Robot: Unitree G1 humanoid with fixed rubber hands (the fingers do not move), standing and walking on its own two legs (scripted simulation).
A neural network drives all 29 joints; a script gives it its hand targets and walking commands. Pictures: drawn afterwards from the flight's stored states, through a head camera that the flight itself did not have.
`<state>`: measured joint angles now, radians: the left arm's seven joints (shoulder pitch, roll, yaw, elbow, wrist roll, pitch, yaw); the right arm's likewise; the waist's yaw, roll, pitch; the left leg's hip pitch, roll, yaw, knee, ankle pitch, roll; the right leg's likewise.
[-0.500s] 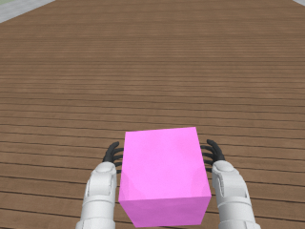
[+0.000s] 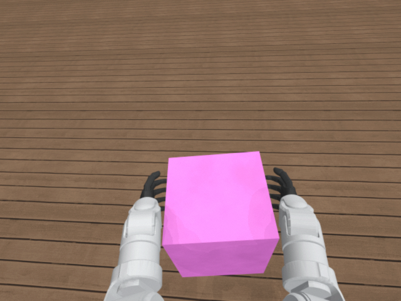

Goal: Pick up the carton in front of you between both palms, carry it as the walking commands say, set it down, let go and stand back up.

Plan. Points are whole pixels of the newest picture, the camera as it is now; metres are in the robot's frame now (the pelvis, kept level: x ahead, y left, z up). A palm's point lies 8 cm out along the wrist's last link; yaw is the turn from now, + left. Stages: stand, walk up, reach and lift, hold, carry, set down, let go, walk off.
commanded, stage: set down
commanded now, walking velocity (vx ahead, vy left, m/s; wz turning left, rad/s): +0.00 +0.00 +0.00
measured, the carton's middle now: (218, 218) +0.33 -0.02 -0.08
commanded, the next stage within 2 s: none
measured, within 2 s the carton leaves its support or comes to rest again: rests again in 2.00 s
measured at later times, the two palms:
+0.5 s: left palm (181, 228) +0.36 +0.08 -0.18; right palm (287, 228) +0.34 -0.21 -0.18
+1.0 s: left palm (197, 233) +0.40 +0.05 -0.33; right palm (285, 242) +0.35 -0.24 -0.34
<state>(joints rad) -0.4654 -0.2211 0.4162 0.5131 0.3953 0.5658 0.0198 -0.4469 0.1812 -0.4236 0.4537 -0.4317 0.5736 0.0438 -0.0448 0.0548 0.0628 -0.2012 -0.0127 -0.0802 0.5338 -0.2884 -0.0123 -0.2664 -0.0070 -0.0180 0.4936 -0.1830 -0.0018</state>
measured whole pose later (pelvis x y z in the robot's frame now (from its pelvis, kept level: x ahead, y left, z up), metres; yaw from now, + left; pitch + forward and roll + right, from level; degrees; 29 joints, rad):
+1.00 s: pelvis -0.07 +0.00 -0.24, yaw +1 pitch +44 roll +4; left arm -0.92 -0.10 0.39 0.71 0.17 0.22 0.17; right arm -0.88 -0.03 -0.45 0.64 -0.21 0.26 -0.01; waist -0.11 0.08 -0.16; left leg -1.86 -0.10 -0.02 1.66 -0.57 -0.04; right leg -1.97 0.01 0.09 1.61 -0.41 0.03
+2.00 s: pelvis -0.09 +0.01 -0.39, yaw +2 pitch +42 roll +0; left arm -1.35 0.11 0.21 1.01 0.04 0.19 0.20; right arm -1.22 -0.24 -0.39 0.93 -0.05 0.20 -0.02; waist -0.16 0.10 0.17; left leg -2.29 -0.19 -0.05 2.14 -0.59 -0.07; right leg -2.36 -0.03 0.05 2.05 -0.43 0.03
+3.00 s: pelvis -0.09 +0.01 -0.39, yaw +1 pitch +38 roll +0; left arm -1.37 0.28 -0.03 1.02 -0.15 0.07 0.13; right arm -1.28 -0.43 -0.34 1.19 0.18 -0.06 0.01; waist -0.15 0.04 0.37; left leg -2.20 -0.17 -0.06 2.17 -0.63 -0.08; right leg -2.29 -0.02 0.03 2.08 -0.45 0.02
